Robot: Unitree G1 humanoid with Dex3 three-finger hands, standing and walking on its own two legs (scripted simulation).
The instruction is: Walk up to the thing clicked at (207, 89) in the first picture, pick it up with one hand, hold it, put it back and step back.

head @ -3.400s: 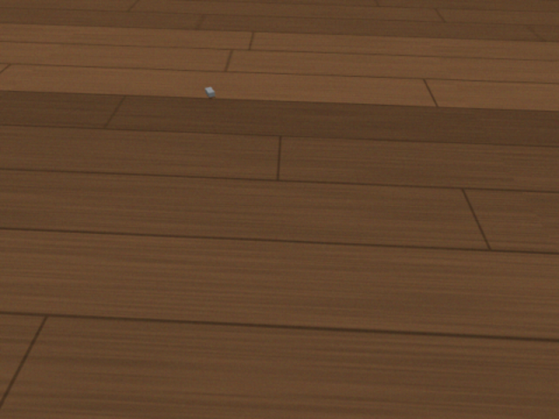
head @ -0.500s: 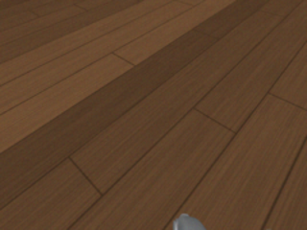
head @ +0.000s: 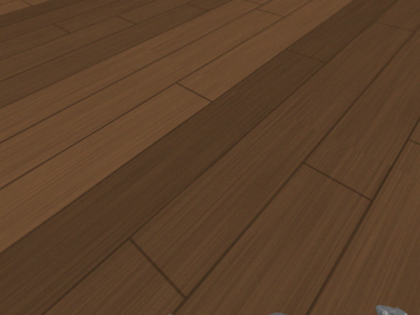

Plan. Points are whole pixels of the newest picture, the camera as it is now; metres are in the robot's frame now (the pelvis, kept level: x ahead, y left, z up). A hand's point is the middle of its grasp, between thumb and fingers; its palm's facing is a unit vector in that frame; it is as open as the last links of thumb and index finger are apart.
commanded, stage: walk up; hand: left
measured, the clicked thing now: out of the picture +0.52 +1.10 -0.72
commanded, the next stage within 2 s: none
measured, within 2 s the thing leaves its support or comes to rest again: neither
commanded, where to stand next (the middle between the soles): +0.11 +0.97 m, yaw -17 degrees
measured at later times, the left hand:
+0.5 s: hand out of the picture +0.16 +0.50 -0.09, palm faces -0.08 -0.79 -0.61, open 7.4 cm
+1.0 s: hand out of the picture +0.18 +0.69 -0.10, palm faces -0.12 -0.81 -0.58, open 7.4 cm
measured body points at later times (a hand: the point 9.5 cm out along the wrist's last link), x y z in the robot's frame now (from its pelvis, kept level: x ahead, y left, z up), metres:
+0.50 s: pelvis +0.06 +0.18 +0.00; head +0.08 +0.15 +0.45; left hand +0.16 +0.54 -0.05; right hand +0.14 -0.15 -0.12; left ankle +0.10 +0.36 -0.66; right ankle +0.13 +0.00 -0.70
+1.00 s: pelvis +0.09 +0.39 +0.00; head +0.12 +0.35 +0.45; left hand +0.18 +0.73 -0.07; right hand +0.15 +0.06 -0.12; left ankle +0.13 +0.54 -0.63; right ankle +0.15 +0.23 -0.70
